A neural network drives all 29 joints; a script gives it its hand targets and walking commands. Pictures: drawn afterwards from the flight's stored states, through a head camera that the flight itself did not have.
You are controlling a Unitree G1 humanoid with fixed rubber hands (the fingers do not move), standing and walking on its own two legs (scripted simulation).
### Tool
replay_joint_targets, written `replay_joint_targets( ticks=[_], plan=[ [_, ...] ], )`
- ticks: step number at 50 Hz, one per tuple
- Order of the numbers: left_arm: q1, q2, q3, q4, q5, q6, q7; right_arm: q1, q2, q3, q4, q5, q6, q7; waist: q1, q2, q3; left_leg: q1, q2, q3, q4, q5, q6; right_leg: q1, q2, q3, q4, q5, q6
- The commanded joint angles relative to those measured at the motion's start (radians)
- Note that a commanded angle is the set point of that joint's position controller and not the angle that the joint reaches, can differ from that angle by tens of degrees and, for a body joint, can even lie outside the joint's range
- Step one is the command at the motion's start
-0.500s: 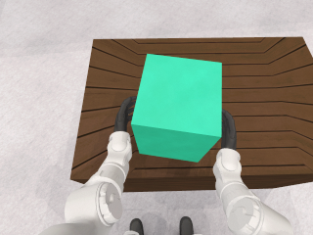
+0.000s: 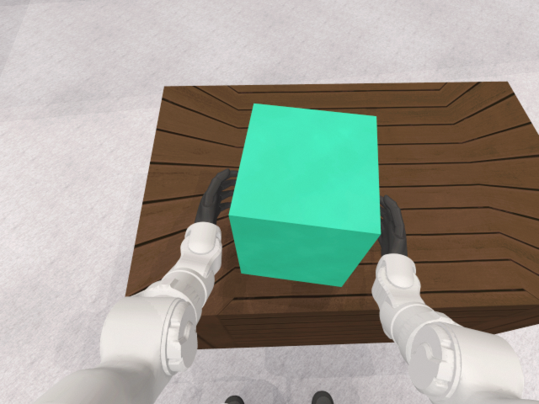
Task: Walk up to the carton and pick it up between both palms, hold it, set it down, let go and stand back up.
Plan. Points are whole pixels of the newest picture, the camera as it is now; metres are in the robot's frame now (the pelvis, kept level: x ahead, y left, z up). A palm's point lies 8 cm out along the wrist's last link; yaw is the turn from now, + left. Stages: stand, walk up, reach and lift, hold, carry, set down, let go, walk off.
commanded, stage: set down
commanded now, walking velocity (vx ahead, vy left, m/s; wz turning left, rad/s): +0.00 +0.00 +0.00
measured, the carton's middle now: (301, 203) +0.46 -0.04 -0.06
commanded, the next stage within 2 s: none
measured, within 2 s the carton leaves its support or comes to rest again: neither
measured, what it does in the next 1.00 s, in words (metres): stands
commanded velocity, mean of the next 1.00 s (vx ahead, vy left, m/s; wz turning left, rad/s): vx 0.00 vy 0.00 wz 0.00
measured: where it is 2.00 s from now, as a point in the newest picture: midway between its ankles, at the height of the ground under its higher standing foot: outside the picture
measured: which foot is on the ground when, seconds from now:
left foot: down 0.00-1.00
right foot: down 0.00-1.00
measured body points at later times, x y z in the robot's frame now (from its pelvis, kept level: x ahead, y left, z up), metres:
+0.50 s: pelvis -0.03 +0.00 -0.01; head +0.07 +0.01 +0.43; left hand +0.40 +0.12 -0.01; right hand +0.34 -0.19 -0.03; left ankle +0.01 +0.12 -0.72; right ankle +0.01 -0.14 -0.72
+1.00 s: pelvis -0.04 +0.00 +0.00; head +0.04 +0.01 +0.44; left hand +0.35 +0.15 -0.03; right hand +0.29 -0.20 -0.04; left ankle +0.01 +0.12 -0.72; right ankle +0.01 -0.14 -0.72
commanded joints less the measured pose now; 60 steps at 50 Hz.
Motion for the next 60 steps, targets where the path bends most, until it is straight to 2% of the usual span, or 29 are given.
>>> replay_joint_targets(
  ticks=[1, 2, 3, 5, 7, 8, 10, 16, 18, 23, 24, 27, 28, 32, 33, 34, 36, 39, 41, 46, 47, 48, 49, 51, 53, 56, 58, 59, 60],
  plan=[
    [-0.442, 0.063, -0.082, -0.022, -0.14, -0.067, -0.022, -0.422, -0.111, 0.082, -0.063, 0.126, -0.066, 0.009, -0.033, 0.088, -0.62, 0.503, -0.11, 0.03, 0.093, 0.379, -0.091, 0.064, 0.072, -0.037, 0.09, 0.24, -0.009],
    [-0.406, 0.052, -0.076, -0.045, -0.132, -0.062, -0.023, -0.345, -0.118, 0.082, 0.022, 0.126, -0.062, 0.005, -0.056, 0.083, -0.552, 0.502, -0.115, 0.028, 0.092, 0.356, -0.085, 0.058, 0.07, -0.025, 0.072, 0.23, -0.008],
    [-0.412, 0.054, -0.06, -0.004, -0.129, -0.062, -0.023, -0.39, -0.117, 0.085, 0.029, 0.124, -0.054, 0.004, -0.017, 0.075, -0.543, 0.464, -0.117, 0.033, 0.087, 0.326, -0.078, 0.044, 0.067, -0.025, 0.085, 0.19, -0.008],
    [-0.361, 0.051, -0.094, 0.004, -0.141, -0.056, -0.035, -0.337, -0.169, 0.09, 0.05, 0.138, -0.059, 0.005, -0.063, 0.077, -0.486, 0.534, -0.104, 0.01, 0.084, 0.349, -0.086, 0.017, 0.073, -0.039, 0.082, 0.222, -0.014],
    [-0.325, 0.073, -0.063, -0.047, -0.132, -0.076, -0.032, -0.325, -0.131, 0.154, -0.024, 0.179, -0.076, 0.011, 0.004, 0.076, -0.561, 0.516, -0.116, 0.014, 0.111, 0.406, -0.08, 0.065, 0.076, -0.024, 0.105, 0.247, -0.012],
    [-0.398, 0.053, -0.085, -0.068, -0.142, -0.085, -0.024, -0.37, -0.152, 0.111, -0.004, 0.176, -0.081, 0.011, -0.02, 0.124, -0.604, 0.536, -0.11, -0.001, 0.116, 0.396, -0.099, 0.019, 0.079, -0.034, 0.107, 0.21, -0.017],
    [-0.317, 0.06, -0.124, -0.096, -0.184, -0.088, -0.04, -0.342, -0.163, 0.147, -0.066, 0.19, -0.09, 0.01, -0.044, 0.063, -0.629, 0.556, -0.103, 0.0, 0.126, 0.414, -0.083, 0.035, 0.081, -0.037, 0.111, 0.257, -0.013],
    [-0.279, 0.141, -0.089, 0.002, -0.208, -0.095, -0.066, -0.259, -0.136, 0.228, -0.064, 0.252, -0.058, 0.01, 0.024, 0.034, -0.494, 0.432, -0.124, 0.02, 0.1, 0.257, -0.045, 0.098, 0.054, 0.015, 0.106, 0.145, 0.0],
    [-0.295, 0.105, -0.127, -0.029, -0.226, -0.09, -0.062, -0.278, -0.158, 0.192, -0.022, 0.248, -0.06, 0.008, -0.017, 0.081, -0.501, 0.508, -0.118, -0.007, 0.08, 0.222, -0.061, 0.075, 0.062, -0.013, 0.098, 0.13, -0.012],
    [-0.33, 0.119, -0.137, -0.002, -0.247, -0.079, -0.067, -0.324, -0.163, 0.208, -0.027, 0.267, -0.035, 0.015, 0.006, 0.046, -0.426, 0.459, -0.112, -0.021, 0.063, 0.112, -0.054, 0.044, 0.064, -0.016, 0.102, 0.02, -0.017],
    [-0.145, 0.105, -0.16, -0.089, -0.234, -0.066, -0.077, -0.159, -0.164, 0.249, -0.069, 0.306, -0.053, 0.016, -0.002, 0.06, -0.444, 0.524, -0.116, -0.028, 0.066, 0.162, -0.058, 0.118, 0.064, -0.01, 0.094, 0.102, -0.017],
    [-0.361, 0.157, -0.124, 0.026, -0.264, -0.082, -0.084, -0.397, -0.168, 0.231, -0.069, 0.278, -0.029, 0.022, 0.023, 0.028, -0.442, 0.424, -0.115, 0.004, 0.068, 0.091, -0.039, 0.069, 0.057, -0.003, 0.107, -0.019, -0.007],
    [-0.155, 0.151, -0.113, -0.076, -0.254, -0.085, -0.088, -0.156, -0.123, 0.288, -0.129, 0.308, -0.032, 0.015, 0.045, 0.006, -0.447, 0.468, -0.129, 0.004, 0.062, 0.118, -0.032, 0.167, 0.047, 0.012, 0.087, 0.043, -0.002],
    [-0.05, 0.125, -0.134, -0.24, -0.246, -0.093, -0.104, -0.079, -0.148, 0.297, -0.207, 0.319, -0.098, 0.01, -0.003, 0.033, -0.539, 0.589, -0.119, -0.016, 0.087, 0.313, -0.058, 0.207, 0.075, -0.01, 0.092, 0.209, 0.004],
    [-0.289, 0.176, -0.134, -0.173, -0.267, -0.098, -0.101, -0.305, -0.176, 0.264, -0.168, 0.3, -0.066, 0.015, -0.003, 0.07, -0.547, 0.488, -0.117, -0.024, 0.104, 0.251, -0.052, 0.104, 0.066, -0.003, 0.114, 0.105, -0.007],
    [-0.053, 0.119, -0.147, -0.309, -0.244, -0.09, -0.102, -0.072, -0.137, 0.313, -0.192, 0.332, -0.09, 0.017, -0.001, 0.069, -0.563, 0.582, -0.114, -0.033, 0.095, 0.34, -0.062, 0.194, 0.076, -0.011, 0.1, 0.218, -0.008],
    [0.029, 0.116, -0.115, -0.341, -0.211, -0.09, -0.108, -0.008, -0.13, 0.334, -0.206, 0.344, -0.108, 0.019, 0.042, 0.077, -0.596, 0.61, -0.112, -0.035, 0.11, 0.394, -0.064, 0.196, 0.081, -0.004, 0.105, 0.243, -0.016],
    [-0.04, 0.121, -0.134, -0.302, -0.221, -0.065, -0.12, -0.097, -0.154, 0.311, -0.196, 0.327, -0.097, 0.014, -0.002, 0.063, -0.477, 0.565, -0.114, -0.033, 0.082, 0.331, -0.05, 0.191, 0.08, -0.006, 0.085, 0.197, -0.011],
    [0.125, 0.116, -0.091, -0.32, -0.181, -0.048, -0.148, 0.08, -0.085, 0.382, -0.207, 0.343, -0.107, 0.007, 0.038, 0.028, -0.419, 0.574, -0.113, -0.029, 0.065, 0.322, -0.042, 0.268, 0.069, 0.017, 0.051, 0.199, -0.005],
    [-0.154, 0.179, -0.155, -0.33, -0.265, -0.066, -0.139, -0.169, -0.11, 0.282, -0.305, 0.311, -0.072, 0.011, 0.022, 0.059, -0.434, 0.48, -0.116, -0.023, 0.018, 0.066, -0.03, 0.208, 0.056, 0.012, 0.061, -0.046, -0.015],
    [0.179, 0.15, -0.13, -0.395, -0.24, -0.063, -0.152, 0.161, -0.057, 0.364, -0.343, 0.331, -0.085, 0.009, 0.048, 0.003, -0.399, 0.567, -0.12, -0.024, 0.011, 0.14, -0.021, 0.309, 0.057, 0.028, 0.028, 0.07, -0.01],
    [0.024, 0.168, -0.174, -0.412, -0.276, -0.071, -0.14, -0.03, -0.104, 0.29, -0.357, 0.31, -0.087, 0.016, 0.017, 0.032, -0.442, 0.539, -0.109, -0.04, 0.01, 0.096, -0.036, 0.237, 0.071, -0.004, 0.061, 0.008, -0.019],
    [0.176, 0.16, -0.167, -0.495, -0.256, -0.079, -0.13, 0.134, -0.129, 0.282, -0.365, 0.306, -0.099, 0.017, 0.002, 0.026, -0.442, 0.605, -0.107, -0.044, 0.011, 0.155, -0.038, 0.296, 0.083, -0.012, 0.061, 0.094, -0.021],
    [0.04, 0.182, -0.157, -0.42, -0.261, -0.056, -0.141, 0.0, -0.125, 0.297, -0.348, 0.308, -0.091, 0.013, 0.021, 0.033, -0.38, 0.552, -0.108, -0.043, 0.003, 0.084, -0.034, 0.271, 0.076, 0.01, 0.043, -0.015, -0.024],
    [0.303, 0.124, -0.15, -0.462, -0.241, -0.03, -0.161, 0.271, -0.039, 0.393, -0.375, 0.324, -0.086, 0.009, 0.039, -0.018, -0.311, 0.623, -0.115, -0.042, -0.024, 0.142, -0.019, 0.369, 0.064, 0.026, 0.01, 0.084, -0.012],
    [0.053, 0.16, -0.202, -0.413, -0.289, -0.023, -0.158, 0.019, -0.088, 0.303, -0.37, 0.294, -0.054, 0.008, 0.017, 0.022, -0.227, 0.505, -0.088, -0.062, -0.097, -0.135, -0.014, 0.315, 0.07, 0.007, 0.025, -0.119, -0.019],
    [0.286, 0.129, -0.211, -0.467, -0.284, -0.002, -0.166, 0.234, -0.043, 0.381, -0.411, 0.331, -0.062, 0.01, 0.054, 0.011, -0.146, 0.555, -0.084, -0.073, -0.133, -0.127, 0.0, 0.41, 0.072, 0.017, 0.008, -0.072, -0.018],
    [0.049, 0.191, -0.202, -0.428, -0.303, -0.009, -0.156, 0.035, -0.072, 0.317, -0.41, 0.294, -0.032, 0.001, 0.03, 0.019, -0.206, 0.482, -0.106, -0.028, -0.117, -0.161, 0.002, 0.355, 0.062, 0.036, -0.003, -0.181, -0.014],
    [0.222, 0.176, -0.19, -0.44, -0.297, -0.002, -0.162, 0.215, -0.02, 0.381, -0.439, 0.312, -0.039, -0.006, 0.059, -0.02, -0.141, 0.507, -0.108, -0.027, -0.121, -0.128, 0.01, 0.434, 0.057, 0.043, -0.016, -0.136, -0.013]
  ],
)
